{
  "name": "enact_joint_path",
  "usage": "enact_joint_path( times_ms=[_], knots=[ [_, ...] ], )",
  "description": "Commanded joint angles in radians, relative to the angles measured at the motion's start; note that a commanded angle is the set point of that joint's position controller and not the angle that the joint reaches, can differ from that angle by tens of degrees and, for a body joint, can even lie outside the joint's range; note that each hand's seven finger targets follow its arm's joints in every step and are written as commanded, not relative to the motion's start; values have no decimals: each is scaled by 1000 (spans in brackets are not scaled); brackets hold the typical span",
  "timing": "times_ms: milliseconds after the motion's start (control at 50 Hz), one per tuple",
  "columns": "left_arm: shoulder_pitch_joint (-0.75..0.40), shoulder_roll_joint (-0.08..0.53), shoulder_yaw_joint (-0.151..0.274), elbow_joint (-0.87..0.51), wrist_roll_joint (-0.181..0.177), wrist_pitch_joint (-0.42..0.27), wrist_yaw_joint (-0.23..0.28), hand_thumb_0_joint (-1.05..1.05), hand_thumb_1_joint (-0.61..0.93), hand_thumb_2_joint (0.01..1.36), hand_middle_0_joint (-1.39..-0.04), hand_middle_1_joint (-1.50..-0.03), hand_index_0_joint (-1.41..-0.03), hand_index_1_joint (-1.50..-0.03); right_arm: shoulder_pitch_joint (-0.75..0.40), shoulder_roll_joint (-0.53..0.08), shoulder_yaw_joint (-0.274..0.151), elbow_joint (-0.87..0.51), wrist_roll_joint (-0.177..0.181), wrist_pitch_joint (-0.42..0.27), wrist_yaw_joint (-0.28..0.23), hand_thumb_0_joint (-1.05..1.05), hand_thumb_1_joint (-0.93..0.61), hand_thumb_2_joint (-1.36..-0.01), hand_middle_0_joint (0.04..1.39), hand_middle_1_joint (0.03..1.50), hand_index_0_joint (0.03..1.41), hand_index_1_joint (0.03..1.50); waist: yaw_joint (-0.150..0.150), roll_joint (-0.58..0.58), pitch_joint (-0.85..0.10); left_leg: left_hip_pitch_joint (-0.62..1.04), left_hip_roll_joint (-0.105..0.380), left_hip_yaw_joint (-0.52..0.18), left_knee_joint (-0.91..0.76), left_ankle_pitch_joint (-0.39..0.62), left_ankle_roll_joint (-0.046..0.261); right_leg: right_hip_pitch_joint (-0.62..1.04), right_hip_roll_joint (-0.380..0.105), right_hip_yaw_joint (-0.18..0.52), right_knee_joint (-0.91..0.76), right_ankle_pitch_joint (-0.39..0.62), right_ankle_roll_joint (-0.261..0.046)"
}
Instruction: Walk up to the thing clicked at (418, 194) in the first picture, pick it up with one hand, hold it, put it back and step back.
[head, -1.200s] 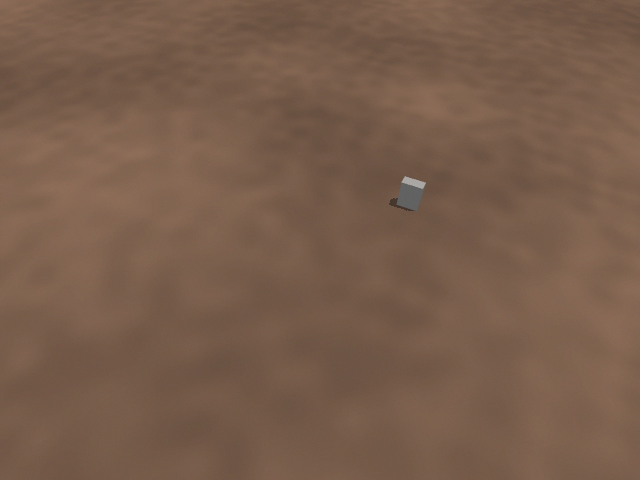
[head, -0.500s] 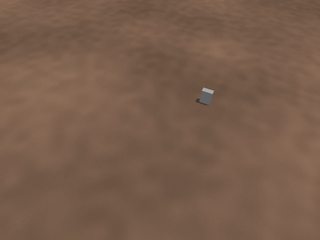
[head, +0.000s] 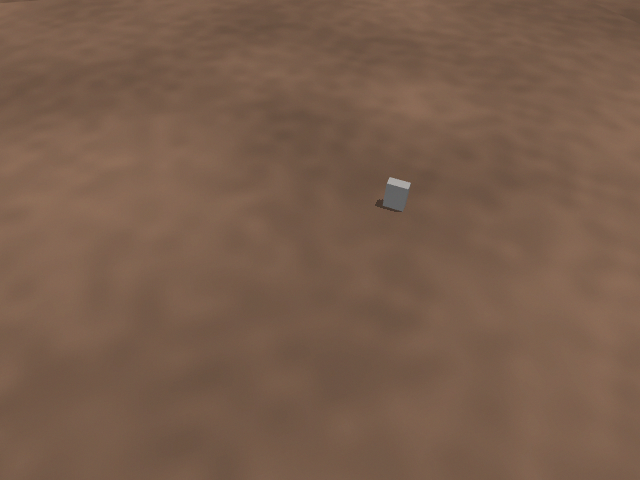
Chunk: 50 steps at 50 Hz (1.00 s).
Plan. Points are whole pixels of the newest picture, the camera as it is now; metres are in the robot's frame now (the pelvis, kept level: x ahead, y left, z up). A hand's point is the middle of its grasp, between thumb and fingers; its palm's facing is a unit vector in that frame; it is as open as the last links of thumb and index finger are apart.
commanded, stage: walk up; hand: left
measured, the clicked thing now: (396, 194) +1.39 -0.34 -0.71
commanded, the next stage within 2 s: none
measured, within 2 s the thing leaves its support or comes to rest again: neither
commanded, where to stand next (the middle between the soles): +1.02 -0.40 m, yaw -22 degrees
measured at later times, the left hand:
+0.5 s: hand (213, 433) +0.22 +0.17 -0.15, palm faces -0.18 -0.92 -0.34, open 7.4 cm
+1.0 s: hand (297, 236) +0.60 +0.06 -0.13, palm faces -0.42 -0.83 -0.37, open 7.4 cm
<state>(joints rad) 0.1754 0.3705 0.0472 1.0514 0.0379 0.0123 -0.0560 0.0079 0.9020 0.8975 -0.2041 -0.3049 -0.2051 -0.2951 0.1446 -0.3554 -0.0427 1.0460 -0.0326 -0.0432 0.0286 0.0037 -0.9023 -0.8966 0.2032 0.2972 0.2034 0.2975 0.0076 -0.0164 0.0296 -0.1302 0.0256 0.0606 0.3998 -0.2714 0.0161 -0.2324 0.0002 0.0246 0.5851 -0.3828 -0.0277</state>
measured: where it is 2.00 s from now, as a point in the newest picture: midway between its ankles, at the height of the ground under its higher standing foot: (404, 326)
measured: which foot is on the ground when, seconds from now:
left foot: down 0.00-0.24, up 0.26-0.58, down 0.60-1.00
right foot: up 0.00-0.20, down 0.22-0.62, up 0.64-1.00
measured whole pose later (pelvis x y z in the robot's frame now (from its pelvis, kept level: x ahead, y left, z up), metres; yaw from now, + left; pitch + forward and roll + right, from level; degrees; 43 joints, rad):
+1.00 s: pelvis +0.37 -0.15 -0.01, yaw -20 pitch -2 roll +1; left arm 0.17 0.44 0.06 0.85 0.01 -0.04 -0.10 0.01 0.90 0.90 -0.20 -0.30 -0.20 -0.29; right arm 0.41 -0.45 -0.06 0.87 -0.02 -0.09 0.05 0.01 -0.90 -0.90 0.20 0.30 0.20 0.30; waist -0.08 -0.01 0.06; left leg -0.04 0.08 0.21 0.48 -0.39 -0.02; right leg -0.48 -0.08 -0.02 0.64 -0.17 -0.03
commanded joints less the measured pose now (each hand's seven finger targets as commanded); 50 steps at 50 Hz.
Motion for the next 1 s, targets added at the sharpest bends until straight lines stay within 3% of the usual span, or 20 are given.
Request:
enact_joint_path(
  times_ms=[0, 80, 140, 180, 200, 220, 240, 260, 300, 360, 500, 560, 580, 600, 620, 660, 740, 820, 920, 980],
  knots=[
    [-164, 256, 79, -190, 10, -31, -34, 0, 900, 900, -200, -300, -200, -300, 51, -367, -120, -116, -5, -55, -32, 0, -900, -900, 200, 300, 200, 300, -63, 47, 51, 123, 448, -433, -285, -392, 231, -482, -136, 129, 383, -28, 3],
    [-28, 236, 88, -173, -6, -21, -81, 0, 900, 900, -200, -300, -200, -300, -77, -349, -120, -181, -24, -61, -15, 0, -900, -900, 200, 300, 200, 300, 11, 198, 45, -35, 287, -93, -233, -291, 152, -229, -132, -7, 200, 15, 26],
    [2, 230, 96, -172, -3, -28, -81, 0, 900, 900, -200, -300, -200, -300, -58, -347, -117, -182, -26, -55, -6, 0, -900, -900, 200, 300, 200, 300, 15, 161, 40, -111, 239, 9, -115, -273, 129, -61, -88, -104, 82, 67, 17],
    [124, 248, 109, -133, 6, -38, -64, 0, 900, 900, -200, -300, -200, -300, -53, -321, -107, -190, -19, -41, -6, 0, -900, -900, 200, 300, 200, 300, 74, 12, 0, -221, 188, 89, 118, -270, 104, 129, -13, -186, 36, 127, 14],
    [271, 301, 136, -102, 7, -50, -43, 0, 900, 900, -200, -300, -200, -300, -19, -272, -84, -191, -19, -32, -5, 0, -900, -900, 200, 300, 200, 300, 146, -166, -68, -324, 126, 120, 438, -164, 80, 313, 9, -112, -20, 2, -14],
    [374, 400, 162, -107, 9, -59, -18, 0, 900, 900, -200, -300, -200, -300, -37, -174, -45, -243, -2, -35, 2, 0, -900, -900, 200, 300, 200, 300, 197, -444, -40, -588, -14, 119, 770, -348, 25, 364, -195, 317, -266, -307, -98],
    [289, 440, 149, -151, -12, -62, -18, 0, 900, 900, -200, -300, -200, -300, -66, -247, -60, -269, 8, -31, 2, 0, -900, -900, 200, 300, 200, 300, 137, -317, -6, -602, 1, -35, 828, -318, 2, 202, -371, 722, -481, -493, -208],
    [197, 443, 145, -187, -28, -65, -15, 0, 900, 900, -200, -300, -200, -300, -88, -308, -75, -254, 12, -32, 1, 0, -900, -900, 200, 300, 200, 300, 97, -140, 80, -581, 73, -97, 833, -238, 2, 96, -399, 733, -497, -554, -249],
    [92, 381, 124, -215, -34, -70, -2, 0, 900, 900, -200, -300, -200, -300, 14, -321, -81, -199, 24, -32, 9, 0, -900, -900, 200, 300, 200, 300, 26, -81, 79, -527, 122, -97, 746, -124, 11, 74, -308, 507, -418, -387, -200],
    [95, 337, 108, -229, -29, -82, -3, 0, 900, 900, -200, -300, -200, -300, 98, -300, -83, -181, 16, -34, 26, 0, -900, -900, 200, 300, 200, 300, 2, -121, 60, -402, 119, -81, 564, -93, 6, -5, -234, 314, -378, -197, -185],
    [75, 330, 101, -289, -19, -101, -4, 0, 900, 900, -200, -300, -200, -300, 53, -270, -94, -244, 5, -47, 41, 0, -900, -900, 200, 300, 200, 300, 1, -75, 47, -250, 86, -19, 276, 56, -8, -75, -206, 197, -333, -78, -167],
    [69, 287, 77, -301, -16, -100, -4, 0, 900, 900, -200, -300, -200, -300, 193, -281, -112, -216, -1, -69, 27, 0, -900, -900, 200, 300, 200, 300, -87, 20, -19, 85, 29, 22, 157, 77, 8, -217, -151, 112, -79, 128, -121],
    [102, 232, 60, -302, -17, -100, -2, 0, 900, 900, -200, -300, -200, -300, 327, -329, -133, -185, -9, -78, 12, 0, -900, -900, 200, 300, 200, 300, -146, 190, -94, 259, 79, -74, 73, -72, 42, -299, -64, 35, 235, 200, -90],
    [145, 141, 37, -309, -26, -100, 2, 0, 900, 900, -200, -300, -200, -300, 395, -406, -147, -192, -21, -88, 0, 0, -900, -900, 200, 300, 200, 300, -149, 392, -110, 351, 331, -520, -90, -346, 96, -517, 89, 32, 534, -121, -28],
    [183, 242, 54, -291, -26, -94, 19, 0, 900, 900, -200, -300, -200, -300, 299, -439, -148, -231, 16, -89, 2, 0, -900, -900, 200, 300, 200, 300, -100, 258, -104, 257, 461, -799, -238, -503, 192, -537, 72, 106, 644, -144, -38],
    [142, 308, 62, -260, -31, -96, 21, 0, 900, 900, -200, -300, -200, -300, 183, -370, -123, -262, 30, -85, 3, 0, -900, -900, 200, 300, 200, 300, -51, 83, 24, 87, 398, -548, -201, -378, 194, -509, -34, 135, 637, 2, -23],
    [136, 248, 59, -240, -38, -86, -8, 0, 900, 900, -200, -300, -200, -300, 194, -315, -94, -256, 22, -96, -1, 0, -900, -900, 200, 300, 200, 300, -34, 144, 34, 16, 288, -175, -155, 133, 184, -396, -83, 83, 450, 77, 19],
    [9, 212, 52, -289, -33, -78, -33, 0, 900, 900, -200, -300, -200, -300, 213, -342, -98, -269, 16, -92, 1, 0, -900, -900, 200, 300, 200, 300, -55, 164, 39, 31, 274, -48, -139, 267, 201, -353, -90, 1, 229, 129, 26],
    [-49, 216, 62, -282, -32, -71, -47, 0, 900, 900, -200, -300, -200, -300, 178, -356, -100, -284, 19, -78, 4, 0, -900, -900, 200, 300, 200, 300, -39, 139, 41, -96, 263, -9, -138, 29, 158, -137, -72, -70, 65, 263, -1],
    [30, 239, 77, -254, -27, -79, -38, 0, 900, 900, -200, -300, -200, -300, 181, -343, -92, -281, 18, -66, 1, 0, -900, -900, 200, 300, 200, 300, 23, 55, -8, -95, 238, 35, 75, 163, 127, 43, -22, -110, -19, 216, -22]
  ],
)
